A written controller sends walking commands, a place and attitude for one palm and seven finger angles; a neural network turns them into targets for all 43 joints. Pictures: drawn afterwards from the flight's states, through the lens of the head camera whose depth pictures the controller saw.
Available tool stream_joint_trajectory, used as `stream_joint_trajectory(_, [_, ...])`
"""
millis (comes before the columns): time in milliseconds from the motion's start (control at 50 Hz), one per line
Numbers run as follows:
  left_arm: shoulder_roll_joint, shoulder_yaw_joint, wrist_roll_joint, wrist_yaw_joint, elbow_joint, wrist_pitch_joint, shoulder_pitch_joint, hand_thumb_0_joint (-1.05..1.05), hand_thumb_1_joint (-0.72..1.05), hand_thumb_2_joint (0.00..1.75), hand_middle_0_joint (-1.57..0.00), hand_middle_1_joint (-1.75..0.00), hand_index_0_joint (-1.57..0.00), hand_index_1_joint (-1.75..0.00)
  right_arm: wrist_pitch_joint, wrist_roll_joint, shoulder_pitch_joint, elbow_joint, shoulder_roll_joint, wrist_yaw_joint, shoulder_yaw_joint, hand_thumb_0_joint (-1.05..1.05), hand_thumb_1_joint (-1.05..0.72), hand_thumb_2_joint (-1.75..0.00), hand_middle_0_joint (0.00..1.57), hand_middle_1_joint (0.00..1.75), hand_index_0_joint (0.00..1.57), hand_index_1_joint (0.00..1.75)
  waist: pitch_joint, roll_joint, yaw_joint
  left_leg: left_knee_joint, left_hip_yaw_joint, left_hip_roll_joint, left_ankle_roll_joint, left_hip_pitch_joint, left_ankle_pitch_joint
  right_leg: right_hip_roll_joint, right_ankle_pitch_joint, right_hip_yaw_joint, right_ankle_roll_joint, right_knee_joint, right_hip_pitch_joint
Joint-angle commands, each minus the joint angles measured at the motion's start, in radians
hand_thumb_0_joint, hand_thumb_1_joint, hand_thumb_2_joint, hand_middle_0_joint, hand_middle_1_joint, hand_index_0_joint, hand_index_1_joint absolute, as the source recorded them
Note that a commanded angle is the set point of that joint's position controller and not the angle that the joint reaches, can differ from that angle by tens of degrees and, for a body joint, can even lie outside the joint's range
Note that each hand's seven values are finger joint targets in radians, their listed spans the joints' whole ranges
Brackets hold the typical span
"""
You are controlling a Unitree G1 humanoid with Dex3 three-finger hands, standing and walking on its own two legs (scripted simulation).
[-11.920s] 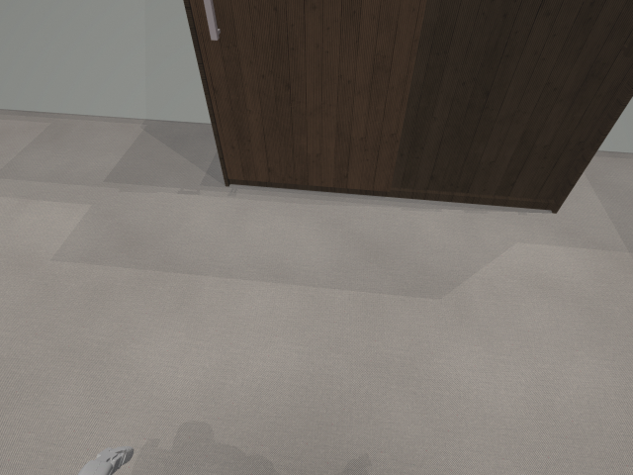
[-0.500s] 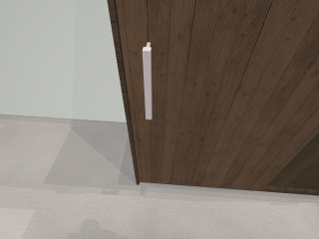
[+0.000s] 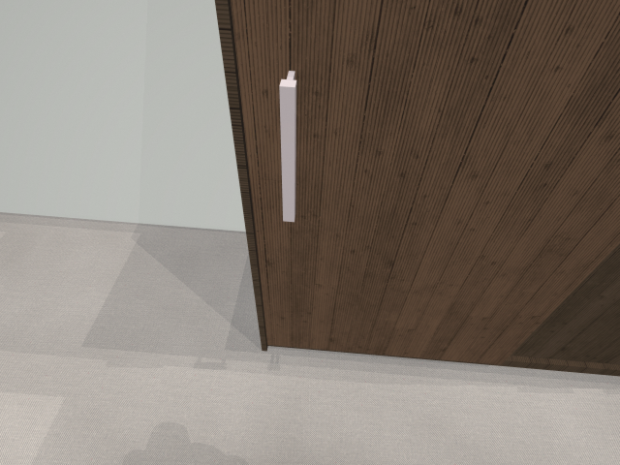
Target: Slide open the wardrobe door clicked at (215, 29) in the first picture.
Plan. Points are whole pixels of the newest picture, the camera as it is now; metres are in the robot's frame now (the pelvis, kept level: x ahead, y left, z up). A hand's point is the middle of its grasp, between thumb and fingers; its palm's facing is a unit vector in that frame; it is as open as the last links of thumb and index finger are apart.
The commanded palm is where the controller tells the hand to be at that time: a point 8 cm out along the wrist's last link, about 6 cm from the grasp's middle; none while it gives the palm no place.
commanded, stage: look again from close up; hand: left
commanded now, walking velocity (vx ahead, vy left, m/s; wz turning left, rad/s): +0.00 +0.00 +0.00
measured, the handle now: (290, 153) +0.59 +0.08 +0.09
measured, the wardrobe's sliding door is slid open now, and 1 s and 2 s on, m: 0.00 0.00 0.00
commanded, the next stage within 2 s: none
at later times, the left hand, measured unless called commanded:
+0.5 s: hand out of the picture -0.03 +0.21 -0.19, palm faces +0.11 -0.98 -0.19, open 7.4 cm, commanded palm none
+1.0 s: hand out of the picture -0.09 +0.22 -0.18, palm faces +0.08 -0.98 -0.17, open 7.4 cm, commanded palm none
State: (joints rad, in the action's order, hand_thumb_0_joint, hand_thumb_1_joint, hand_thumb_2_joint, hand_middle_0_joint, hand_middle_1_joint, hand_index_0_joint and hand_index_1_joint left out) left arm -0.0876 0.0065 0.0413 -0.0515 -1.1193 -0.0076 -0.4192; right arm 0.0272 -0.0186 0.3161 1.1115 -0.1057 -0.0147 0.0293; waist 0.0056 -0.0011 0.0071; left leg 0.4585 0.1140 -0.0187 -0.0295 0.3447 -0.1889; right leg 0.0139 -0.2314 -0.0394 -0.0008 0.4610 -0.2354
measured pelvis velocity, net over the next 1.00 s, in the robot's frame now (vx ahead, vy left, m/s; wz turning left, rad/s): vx -0.05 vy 0.06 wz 0.02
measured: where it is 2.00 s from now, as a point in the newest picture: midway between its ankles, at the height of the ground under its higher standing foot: outside the picture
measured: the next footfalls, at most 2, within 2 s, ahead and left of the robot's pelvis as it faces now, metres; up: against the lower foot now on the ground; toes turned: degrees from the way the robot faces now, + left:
right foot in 0.88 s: -0.04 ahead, -0.07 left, +0.00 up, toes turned -4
left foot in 1.56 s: -0.13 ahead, +0.19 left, +0.00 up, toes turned +4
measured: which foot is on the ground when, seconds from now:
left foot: down 0.00-1.00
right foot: down 0.00-0.58, up 0.60-0.86, down 0.88-1.00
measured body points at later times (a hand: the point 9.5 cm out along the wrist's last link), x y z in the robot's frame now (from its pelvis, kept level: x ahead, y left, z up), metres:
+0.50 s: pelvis -0.01 +0.03 -0.01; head -0.04 +0.05 +0.44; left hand -0.04 +0.26 -0.17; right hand +0.04 -0.21 -0.15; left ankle +0.05 +0.08 -0.74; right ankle +0.00 -0.11 -0.74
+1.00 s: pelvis -0.05 +0.06 +0.00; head -0.07 +0.07 +0.45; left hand -0.09 +0.27 -0.16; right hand -0.06 -0.16 -0.15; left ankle +0.05 +0.09 -0.74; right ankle -0.06 -0.09 -0.74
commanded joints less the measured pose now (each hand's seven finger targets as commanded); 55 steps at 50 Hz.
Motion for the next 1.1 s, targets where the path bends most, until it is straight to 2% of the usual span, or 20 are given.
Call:
stream_joint_trajectory(0, [-0.144, 0.013, -0.018, -0.012, 0.081, -0.049, -0.003, 0.0, 0.9, 0.9, -0.2, -0.3, -0.2, -0.3, -0.045, -0.004, 0.061, -0.099, -0.051, 0.011, -0.011, 0.0, -0.9, -0.9, 0.2, 0.3, 0.2, 0.3, -0.053, 0.06, -0.048, 0.088, -0.108, 0.044, 0.023, -0.144, -0.007, 0.173, -0.113, 0.161, -0.093, -0.164, -0.091])
stream_joint_trajectory(60, [-0.147, 0.021, -0.019, -0.01, 0.113, -0.028, 0.05, 0.0, 0.9, 0.9, -0.2, -0.3, -0.2, -0.3, -0.041, -0.001, 0.083, -0.123, -0.107, 0.004, -0.001, 0.0, -0.9, -0.9, 0.2, 0.3, 0.2, 0.3, -0.006, 0.016, -0.075, 0.044, -0.138, 0.081, 0.018, -0.153, -0.105, 0.125, -0.251, 0.088, -0.075, -0.09, -0.189])
stream_joint_trajectory(120, [-0.104, 0.023, -0.011, -0.007, 0.121, 0.005, -0.043, 0.0, 0.9, 0.9, -0.2, -0.3, -0.2, -0.3, -0.026, -0.008, 0.033, -0.159, -0.173, -0.003, 0.015, 0.0, -0.9, -0.9, 0.2, 0.3, 0.2, 0.3, 0.144, -0.158, -0.024, -0.218, -0.341, 0.183, -0.037, 0.131, -0.497, 0.005, -0.229, -0.015, -0.038, 0.083, -0.113])
stream_joint_trajectory(160, [-0.092, 0.028, -0.002, 0.0, 0.101, 0.016, -0.124, 0.0, 0.9, 0.9, -0.2, -0.3, -0.2, -0.3, -0.026, -0.005, -0.021, -0.187, -0.2, -0.007, 0.022, 0.0, -0.9, -0.9, 0.2, 0.3, 0.2, 0.3, 0.114, -0.164, 0.021, -0.316, -0.406, 0.218, -0.07, 0.227, -0.576, -0.015, -0.157, -0.042, -0.037, 0.211, 0.008])
stream_joint_trajectory(220, [-0.087, 0.034, -0.01, 0.005, 0.108, 0.023, -0.163, 0.0, 0.9, 0.9, -0.2, -0.3, -0.2, -0.3, -0.024, -0.008, -0.03, -0.198, -0.201, -0.005, 0.025, 0.0, -0.9, -0.9, 0.2, 0.3, 0.2, 0.3, 0.083, -0.09, 0.032, -0.345, -0.382, 0.225, -0.071, 0.183, -0.504, -0.012, -0.17, -0.04, -0.049, 0.217, 0.017])
stream_joint_trajectory(300, [-0.119, 0.044, -0.009, 0.007, 0.13, 0.006, -0.171, 0.0, 0.9, 0.9, -0.2, -0.3, -0.2, -0.3, -0.025, -0.007, -0.023, -0.197, -0.2, 0.0, 0.029, 0.0, -0.9, -0.9, 0.2, 0.3, 0.2, 0.3, 0.075, 0.019, 0.032, -0.269, -0.284, 0.167, -0.03, 0.124, -0.378, 0.007, -0.107, -0.014, -0.073, -0.048, 0.091])
stream_joint_trajectory(320, [-0.126, 0.043, -0.007, 0.006, 0.138, 0.002, -0.165, 0.0, 0.9, 0.9, -0.2, -0.3, -0.2, -0.3, -0.025, -0.005, -0.022, -0.197, -0.183, 0.002, 0.026, 0.0, -0.9, -0.9, 0.2, 0.3, 0.2, 0.3, 0.078, 0.073, 0.026, -0.216, -0.237, 0.128, -0.008, 0.111, -0.333, 0.039, -0.136, 0.037, -0.088, -0.096, 0.066])
stream_joint_trajectory(360, [-0.151, 0.04, -0.009, 0.004, 0.169, -0.012, -0.068, 0.0, 0.9, 0.9, -0.2, -0.3, -0.2, -0.3, -0.02, -0.002, 0.023, -0.19, -0.143, 0.002, 0.015, 0.0, -0.9, -0.9, 0.2, 0.3, 0.2, 0.3, 0.089, 0.235, -0.032, 0.053, -0.127, 0.029, 0.014, -0.057, -0.12, 0.178, -0.334, 0.219, -0.15, -0.243, -0.182])
stream_joint_trajectory(380, [-0.168, 0.044, -0.014, -0.002, 0.207, -0.011, 0.035, 0.0, 0.9, 0.9, -0.2, -0.3, -0.2, -0.3, -0.015, -0.003, 0.055, -0.177, -0.135, 0.002, 0.019, 0.0, -0.9, -0.9, 0.2, 0.3, 0.2, 0.3, 0.115, 0.243, -0.063, 0.203, -0.104, 0.015, 0.014, -0.116, -0.081, 0.23, -0.37, 0.247, -0.177, -0.296, -0.294])
stream_joint_trajectory(420, [-0.193, 0.056, -0.013, -0.006, 0.26, -0.004, 0.144, 0.0, 0.9, 0.9, -0.2, -0.3, -0.2, -0.3, -0.008, -0.003, 0.11, -0.157, -0.122, 0.005, 0.018, 0.0, -0.9, -0.9, 0.2, 0.3, 0.2, 0.3, 0.094, 0.159, -0.096, 0.279, -0.102, 0.021, 0.011, -0.176, -0.079, 0.214, -0.332, 0.183, -0.156, -0.265, -0.362])
stream_joint_trajectory(480, [-0.184, 0.045, -0.014, 0.0, 0.244, 0.004, 0.084, 0.0, 0.9, 0.9, -0.2, -0.3, -0.2, -0.3, -0.028, 0.003, 0.103, -0.165, -0.115, 0.01, 0.002, 0.0, -0.9, -0.9, 0.2, 0.3, 0.2, 0.3, 0.111, 0.041, -0.07, 0.029, -0.129, 0.048, 0.014, -0.151, -0.098, 0.137, -0.26, 0.115, -0.096, -0.107, -0.284])
stream_joint_trajectory(520, [-0.134, 0.032, -0.023, 0.008, 0.211, 0.005, -0.027, 0.0, 0.9, 0.9, -0.2, -0.3, -0.2, -0.3, -0.049, -0.003, 0.054, -0.177, -0.176, -0.003, 0.004, 0.0, -0.9, -0.9, 0.2, 0.3, 0.2, 0.3, 0.121, -0.156, -0.003, -0.187, -0.336, 0.191, -0.035, 0.006, -0.178, 0.04, -0.105, 0.03, -0.039, 0.025, -0.123])
stream_joint_trajectory(560, [-0.142, 0.031, -0.014, 0.009, 0.17, 0.023, -0.071, 0.0, 0.9, 0.9, -0.2, -0.3, -0.2, -0.3, -0.049, 0.001, 0.005, -0.177, -0.199, -0.013, 0.01, 0.0, -0.9, -0.9, 0.2, 0.3, 0.2, 0.3, 0.09, -0.248, 0.017, -0.336, -0.449, 0.228, -0.035, 0.049, -0.375, 0.023, -0.137, 0.024, -0.029, 0.161, -0.066])
stream_joint_trajectory(660, [-0.121, 0.028, -0.015, 0.018, 0.144, 0.027, -0.06, 0.0, 0.9, 0.9, -0.2, -0.3, -0.2, -0.3, -0.052, 0.003, 0.019, -0.154, -0.187, -0.02, 0.012, 0.0, -0.9, -0.9, 0.2, 0.3, 0.2, 0.3, 0.019, -0.027, 0.005, -0.341, -0.404, 0.232, -0.036, -0.065, -0.276, 0.028, -0.146, 0.062, -0.025, 0.25, -0.101])
stream_joint_trajectory(760, [-0.102, 0.025, -0.02, 0.011, 0.124, 0.017, -0.064, 0.0, 0.9, 0.9, -0.2, -0.3, -0.2, -0.3, -0.048, 0.005, 0.056, -0.108, -0.173, -0.016, 0.015, 0.0, -0.9, -0.9, 0.2, 0.3, 0.2, 0.3, -0.007, -0.042, -0.008, -0.325, -0.368, 0.213, -0.027, -0.172, -0.183, 0.02, -0.142, 0.029, -0.028, 0.048, -0.054])
stream_joint_trajectory(840, [-0.103, 0.031, -0.018, 0.005, 0.082, 0.026, -0.146, 0.0, 0.9, 0.9, -0.2, -0.3, -0.2, -0.3, -0.032, 0.006, 0.049, -0.087, -0.174, -0.014, 0.024, 0.0, -0.9, -0.9, 0.2, 0.3, 0.2, 0.3, 0.013, -0.101, 0.006, -0.377, -0.329, 0.18, 0.069, -0.091, -0.269, 0.002, -0.095, -0.004, -0.046, -0.054, 0.059])
stream_joint_trajectory(900, [-0.112, 0.032, -0.017, 0.002, 0.065, 0.015, -0.174, 0.0, 0.9, 0.9, -0.2, -0.3, -0.2, -0.3, -0.029, 0.005, 0.037, -0.075, -0.15, -0.009, 0.019, 0.0, -0.9, -0.9, 0.2, 0.3, 0.2, 0.3, 0.02, -0.023, 0.013, -0.334, -0.257, 0.133, 0.09, -0.055, -0.204, 0.033, -0.052, 0.018, -0.064, -0.114, 0.118])
stream_joint_trajectory(1000, [-0.113, 0.021, -0.018, 0.002, 0.095, -0.001, -0.089, 0.0, 0.9, 0.9, -0.2, -0.3, -0.2, -0.3, -0.018, 0.006, 0.076, -0.062, -0.122, -0.004, 0.006, 0.0, -0.9, -0.9, 0.2, 0.3, 0.2, 0.3, 0.08, 0.114, -0.038, -0.133, -0.191, 0.083, 0.018, -0.17, -0.142, 0.116, -0.245, 0.118, -0.077, -0.198, -0.158])
stream_joint_trajectory(1040, [-0.118, 0.023, -0.019, -0.001, 0.106, 0.007, -0.055, 0.0, 0.9, 0.9, -0.2, -0.3, -0.2, -0.3, -0.008, 0.005, 0.103, -0.055, -0.12, -0.005, 0.008, 0.0, -0.9, -0.9, 0.2, 0.3, 0.2, 0.3, 0.104, 0.112, -0.058, -0.075, -0.196, 0.081, 0.017, -0.2, -0.181, 0.118, -0.334, 0.124, -0.074, -0.196, -0.265])
stream_joint_trajectory(1080, [-0.113, 0.022, -0.017, -0.002, 0.107, 0.015, -0.06, 0.0, 0.9, 0.9, -0.2, -0.3, -0.2, -0.3, -0.006, 0.003, 0.114, -0.052, -0.123, -0.006, 0.007, 0.0, -0.9, -0.9, 0.2, 0.3, 0.2, 0.3, 0.122, 0.028, -0.057, -0.139, -0.248, 0.107, 0.011, -0.153, -0.286, 0.084, -0.328, 0.096, -0.06, -0.137, -0.269])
